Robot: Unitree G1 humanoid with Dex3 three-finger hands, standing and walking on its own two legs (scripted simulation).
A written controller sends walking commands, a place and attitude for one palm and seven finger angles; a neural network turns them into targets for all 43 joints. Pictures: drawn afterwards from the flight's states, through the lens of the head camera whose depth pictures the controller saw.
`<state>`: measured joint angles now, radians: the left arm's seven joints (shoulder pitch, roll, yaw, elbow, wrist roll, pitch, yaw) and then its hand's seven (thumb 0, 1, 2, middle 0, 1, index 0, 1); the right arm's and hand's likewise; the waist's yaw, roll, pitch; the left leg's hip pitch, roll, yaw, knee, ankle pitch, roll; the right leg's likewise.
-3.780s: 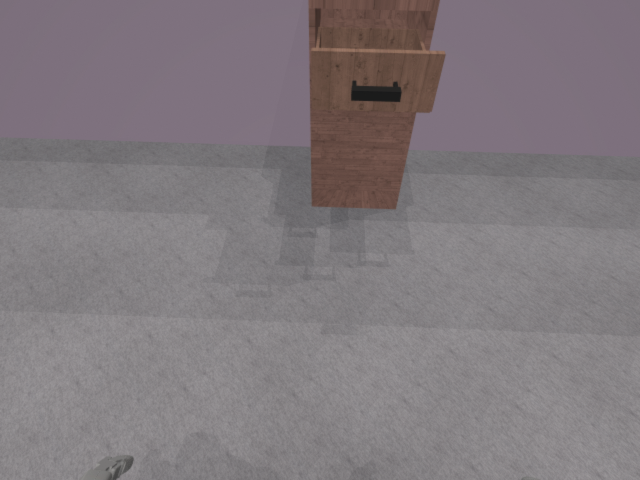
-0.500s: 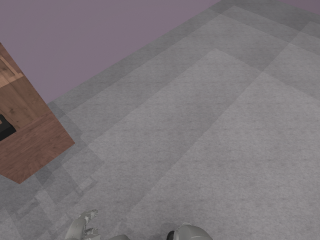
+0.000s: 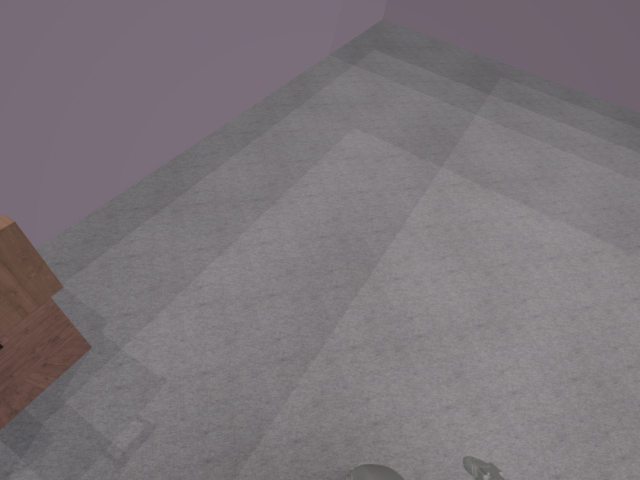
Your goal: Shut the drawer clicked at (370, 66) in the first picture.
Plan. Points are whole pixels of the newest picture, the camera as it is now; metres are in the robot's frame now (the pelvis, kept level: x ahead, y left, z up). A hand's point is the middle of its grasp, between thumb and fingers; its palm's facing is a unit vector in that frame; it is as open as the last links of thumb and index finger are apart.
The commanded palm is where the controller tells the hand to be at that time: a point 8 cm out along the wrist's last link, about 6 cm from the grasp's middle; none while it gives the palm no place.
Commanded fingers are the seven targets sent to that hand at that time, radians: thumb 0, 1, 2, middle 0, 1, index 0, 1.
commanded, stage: walk to a spot facing it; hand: left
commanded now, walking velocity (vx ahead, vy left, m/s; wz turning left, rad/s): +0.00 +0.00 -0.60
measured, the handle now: out of the picture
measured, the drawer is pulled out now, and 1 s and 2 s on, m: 0.29 0.29 0.29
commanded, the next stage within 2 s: turn to face it in 1.54 s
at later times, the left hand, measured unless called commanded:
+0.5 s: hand (242, 457) +0.17 +0.11 -0.15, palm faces -0.31 -0.91 -0.28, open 7.4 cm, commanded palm none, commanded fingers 0.00 0.90 0.90 -0.20 -0.30 -0.20 -0.30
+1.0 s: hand (213, 458) +0.17 +0.16 -0.19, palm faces -0.44 -0.88 -0.17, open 7.4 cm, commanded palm none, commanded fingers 0.00 0.90 0.90 -0.20 -0.30 -0.20 -0.30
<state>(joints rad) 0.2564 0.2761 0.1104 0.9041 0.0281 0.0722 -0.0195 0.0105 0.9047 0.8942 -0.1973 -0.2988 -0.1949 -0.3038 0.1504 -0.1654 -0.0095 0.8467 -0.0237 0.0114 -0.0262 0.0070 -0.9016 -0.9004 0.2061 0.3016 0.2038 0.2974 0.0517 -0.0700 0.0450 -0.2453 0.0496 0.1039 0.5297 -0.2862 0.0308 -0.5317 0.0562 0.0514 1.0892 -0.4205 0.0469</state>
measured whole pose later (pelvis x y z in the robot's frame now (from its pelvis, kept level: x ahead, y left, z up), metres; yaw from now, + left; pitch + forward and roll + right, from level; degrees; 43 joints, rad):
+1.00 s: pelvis +0.10 -0.02 -0.01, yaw -35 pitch +0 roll -2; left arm 0.40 0.21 0.09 1.02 0.02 0.03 -0.01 0.01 0.90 0.89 -0.20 -0.30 -0.20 -0.30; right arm 0.11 -0.19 -0.02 0.85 -0.02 -0.04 0.00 0.01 -0.90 -0.90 0.20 0.30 0.20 0.30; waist 0.07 -0.05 0.04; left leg -0.35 0.05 0.11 0.63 -0.27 0.02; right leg -0.26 0.05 0.13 0.86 -0.51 0.00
